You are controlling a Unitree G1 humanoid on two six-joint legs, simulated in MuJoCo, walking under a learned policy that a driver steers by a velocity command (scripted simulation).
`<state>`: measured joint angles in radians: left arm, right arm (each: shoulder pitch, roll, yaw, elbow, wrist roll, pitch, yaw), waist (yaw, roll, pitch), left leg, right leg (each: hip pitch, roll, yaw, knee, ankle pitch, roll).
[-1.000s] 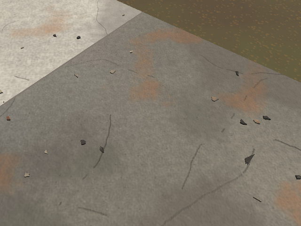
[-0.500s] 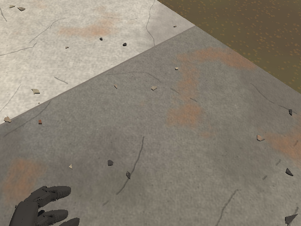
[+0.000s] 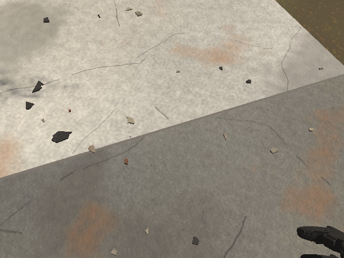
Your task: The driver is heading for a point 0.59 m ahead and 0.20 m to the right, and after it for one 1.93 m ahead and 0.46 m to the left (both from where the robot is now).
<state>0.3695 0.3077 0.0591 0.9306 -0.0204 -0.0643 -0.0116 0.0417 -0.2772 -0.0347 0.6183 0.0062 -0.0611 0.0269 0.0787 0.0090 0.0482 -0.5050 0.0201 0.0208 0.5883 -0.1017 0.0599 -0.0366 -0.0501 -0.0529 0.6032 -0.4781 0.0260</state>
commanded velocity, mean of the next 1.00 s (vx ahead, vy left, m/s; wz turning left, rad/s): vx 0.43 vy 0.00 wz -0.23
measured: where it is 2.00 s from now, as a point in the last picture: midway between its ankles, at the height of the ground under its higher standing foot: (221, 216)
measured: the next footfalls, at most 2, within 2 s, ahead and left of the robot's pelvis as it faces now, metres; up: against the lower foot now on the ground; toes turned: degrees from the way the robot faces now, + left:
right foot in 0.52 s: +0.43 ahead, -0.15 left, +0.00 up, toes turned -13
left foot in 0.96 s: +0.74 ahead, -0.04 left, +0.00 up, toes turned -18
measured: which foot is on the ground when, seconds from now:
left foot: down 0.00-0.54, up 0.56-0.94, down 0.96-1.00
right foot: up 0.00-0.50, down 0.52-1.00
